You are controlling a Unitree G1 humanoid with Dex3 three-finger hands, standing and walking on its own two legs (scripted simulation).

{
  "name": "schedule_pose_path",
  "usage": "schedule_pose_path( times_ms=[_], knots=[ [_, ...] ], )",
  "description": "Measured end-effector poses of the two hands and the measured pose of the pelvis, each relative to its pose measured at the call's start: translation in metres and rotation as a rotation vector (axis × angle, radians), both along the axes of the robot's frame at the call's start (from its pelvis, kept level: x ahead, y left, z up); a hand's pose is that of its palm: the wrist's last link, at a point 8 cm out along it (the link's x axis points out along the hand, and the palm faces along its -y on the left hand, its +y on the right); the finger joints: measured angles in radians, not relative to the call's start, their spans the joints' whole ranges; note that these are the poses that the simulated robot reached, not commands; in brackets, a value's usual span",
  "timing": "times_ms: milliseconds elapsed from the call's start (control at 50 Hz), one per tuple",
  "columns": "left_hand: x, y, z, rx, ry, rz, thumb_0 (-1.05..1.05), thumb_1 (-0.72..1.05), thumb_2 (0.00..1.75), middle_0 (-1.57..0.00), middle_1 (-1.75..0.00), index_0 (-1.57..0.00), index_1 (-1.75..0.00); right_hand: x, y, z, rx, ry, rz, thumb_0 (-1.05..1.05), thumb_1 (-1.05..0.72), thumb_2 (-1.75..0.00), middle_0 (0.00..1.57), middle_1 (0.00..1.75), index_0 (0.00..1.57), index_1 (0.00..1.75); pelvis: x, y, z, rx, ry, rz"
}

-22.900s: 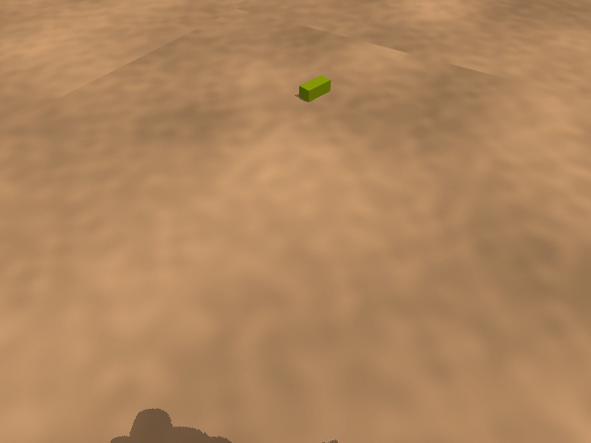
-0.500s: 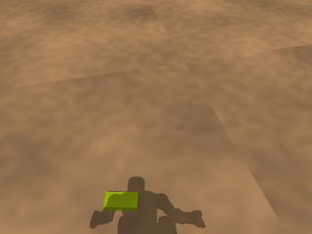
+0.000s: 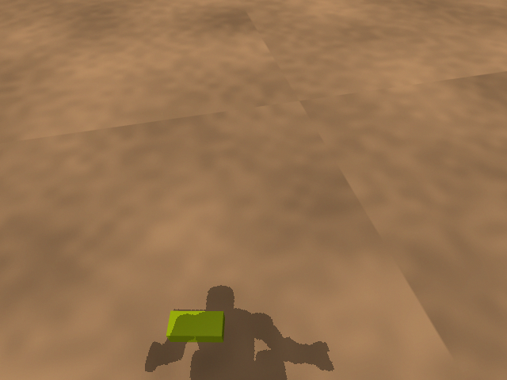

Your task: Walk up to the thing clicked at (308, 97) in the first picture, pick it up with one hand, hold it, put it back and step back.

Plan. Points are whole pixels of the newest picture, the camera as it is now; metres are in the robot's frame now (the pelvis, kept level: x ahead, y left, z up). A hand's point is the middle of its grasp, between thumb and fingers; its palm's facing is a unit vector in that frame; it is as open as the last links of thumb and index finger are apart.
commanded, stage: stand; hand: left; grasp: from above
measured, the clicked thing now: (197, 326) +0.42 +0.23 -0.74
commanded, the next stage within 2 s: rise first in 0.36 s
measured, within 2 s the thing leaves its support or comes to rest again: neither
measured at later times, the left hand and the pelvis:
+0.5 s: hand out of the picture +0.07 +0.25 -0.16, palm faces -0.02 -0.94 -0.34, open 7.4 cm; pelvis +0.00 +0.00 +0.00, yaw +0 degrees
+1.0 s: hand out of the picture +0.12 +0.25 -0.22, palm faces -0.10 -0.91 -0.41, open 13.3 cm; pelvis -0.02 -0.01 -0.07, yaw +0 degrees
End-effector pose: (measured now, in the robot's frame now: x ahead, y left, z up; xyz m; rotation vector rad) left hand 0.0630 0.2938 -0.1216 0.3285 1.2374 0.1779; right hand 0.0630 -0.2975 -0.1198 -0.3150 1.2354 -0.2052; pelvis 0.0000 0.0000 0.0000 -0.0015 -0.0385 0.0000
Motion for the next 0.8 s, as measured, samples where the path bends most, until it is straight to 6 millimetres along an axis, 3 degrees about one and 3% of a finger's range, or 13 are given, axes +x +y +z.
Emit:
schedule_pose_path(
  times_ms=[480, 540, 680, 800],
  knots=[
    [0.002, -0.001, 0.001, 0.004, 0.000, 0.006, 0.01, 0.90, 0.90, -0.21, -0.30, -0.20, -0.30, 0.005, -0.001, -0.001, 0.002, -0.005, 0.006, 0.00, -0.91, -0.90, 0.21, 0.29, 0.20, 0.30, 0.003, -0.002, 0.000, 0.002, 0.001, 0.001],
    [0.019, -0.005, 0.001, -0.002, -0.080, 0.037, 0.01, 0.87, 0.90, -0.21, -0.34, -0.20, -0.34, 0.012, 0.004, 0.000, 0.006, -0.085, 0.006, 0.00, -0.92, -0.90, 0.21, 0.29, 0.20, 0.30, -0.003, -0.003, -0.004, 0.000, 0.043, 0.012],
    [0.077, -0.006, -0.014, -0.014, -0.165, -0.016, 0.01, 0.58, 0.92, -0.15, -0.64, -0.15, -0.64, 0.016, 0.023, -0.012, 0.050, -0.167, 0.002, 0.00, -0.93, -0.90, 0.20, 0.29, 0.20, 0.30, -0.018, -0.009, -0.023, -0.003, 0.159, 0.002],
    [0.084, -0.004, -0.020, 0.034, -0.128, -0.086, 0.01, 0.18, 0.95, -0.09, -0.91, -0.10, -0.89, 0.013, 0.031, -0.021, 0.077, -0.207, -0.020, 0.00, -0.95, -0.91, 0.21, 0.30, 0.20, 0.30, -0.016, -0.008, -0.036, -0.009, 0.198, -0.004]
  ],
)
